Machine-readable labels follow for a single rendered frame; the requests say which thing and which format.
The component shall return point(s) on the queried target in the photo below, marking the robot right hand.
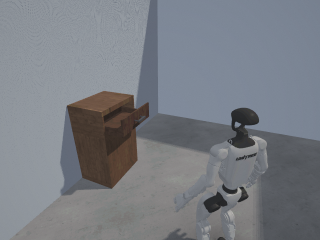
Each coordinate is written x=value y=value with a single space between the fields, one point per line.
x=251 y=182

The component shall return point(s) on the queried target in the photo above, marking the robot left hand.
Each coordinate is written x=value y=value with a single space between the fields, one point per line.
x=179 y=201

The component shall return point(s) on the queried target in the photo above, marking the left robot upper arm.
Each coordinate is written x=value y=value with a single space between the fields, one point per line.
x=217 y=154

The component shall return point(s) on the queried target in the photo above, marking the drawer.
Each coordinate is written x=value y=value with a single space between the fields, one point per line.
x=121 y=121

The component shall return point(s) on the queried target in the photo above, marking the robot right forearm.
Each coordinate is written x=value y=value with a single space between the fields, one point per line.
x=255 y=174

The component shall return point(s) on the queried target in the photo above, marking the left robot thigh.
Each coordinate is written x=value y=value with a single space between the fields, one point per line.
x=207 y=204

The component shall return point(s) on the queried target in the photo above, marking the left robot shin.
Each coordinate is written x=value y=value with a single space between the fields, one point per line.
x=200 y=232

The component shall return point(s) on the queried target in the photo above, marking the robot left forearm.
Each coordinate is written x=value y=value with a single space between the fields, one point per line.
x=196 y=189

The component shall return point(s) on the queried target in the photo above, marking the right robot upper arm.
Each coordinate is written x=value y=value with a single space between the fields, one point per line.
x=261 y=164

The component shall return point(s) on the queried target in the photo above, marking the cabinet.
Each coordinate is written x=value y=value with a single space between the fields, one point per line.
x=104 y=159

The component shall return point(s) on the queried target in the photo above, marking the handle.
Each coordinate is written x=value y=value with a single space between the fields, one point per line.
x=143 y=117

